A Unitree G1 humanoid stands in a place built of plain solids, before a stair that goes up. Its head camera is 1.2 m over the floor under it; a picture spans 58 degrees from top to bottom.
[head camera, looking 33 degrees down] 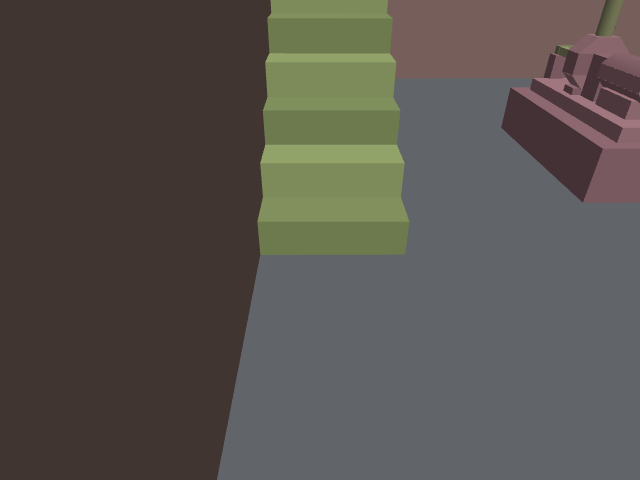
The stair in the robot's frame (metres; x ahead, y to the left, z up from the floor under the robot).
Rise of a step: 0.18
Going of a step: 0.24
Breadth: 0.70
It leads straight ahead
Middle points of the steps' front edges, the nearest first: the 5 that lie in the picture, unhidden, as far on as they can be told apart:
1.72 -0.06 0.19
1.96 -0.06 0.37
2.21 -0.06 0.55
2.45 -0.06 0.74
2.70 -0.06 0.92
